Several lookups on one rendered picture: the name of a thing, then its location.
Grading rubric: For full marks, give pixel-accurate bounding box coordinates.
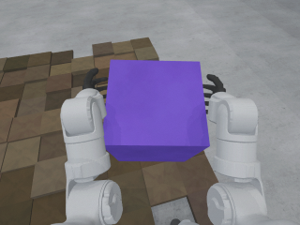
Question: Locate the robot right hand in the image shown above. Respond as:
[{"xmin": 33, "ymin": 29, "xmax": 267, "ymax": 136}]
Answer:
[{"xmin": 202, "ymin": 74, "xmax": 226, "ymax": 114}]

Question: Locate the robot right forearm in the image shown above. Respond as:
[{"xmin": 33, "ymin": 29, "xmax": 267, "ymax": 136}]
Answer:
[{"xmin": 207, "ymin": 92, "xmax": 267, "ymax": 212}]

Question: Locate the robot right upper arm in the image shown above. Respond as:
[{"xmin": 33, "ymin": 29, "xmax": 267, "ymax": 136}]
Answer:
[{"xmin": 206, "ymin": 182, "xmax": 300, "ymax": 225}]

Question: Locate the robot left hand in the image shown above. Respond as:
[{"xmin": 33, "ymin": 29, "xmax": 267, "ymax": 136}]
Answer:
[{"xmin": 82, "ymin": 67, "xmax": 108, "ymax": 106}]

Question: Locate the robot left upper arm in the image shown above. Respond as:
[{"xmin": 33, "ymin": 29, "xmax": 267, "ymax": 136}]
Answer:
[{"xmin": 51, "ymin": 179, "xmax": 123, "ymax": 225}]

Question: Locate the carton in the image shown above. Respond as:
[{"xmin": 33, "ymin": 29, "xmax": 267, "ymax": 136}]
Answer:
[{"xmin": 103, "ymin": 59, "xmax": 210, "ymax": 162}]

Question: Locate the robot left forearm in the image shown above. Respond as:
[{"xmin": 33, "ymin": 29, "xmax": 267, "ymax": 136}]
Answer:
[{"xmin": 60, "ymin": 88, "xmax": 111, "ymax": 216}]

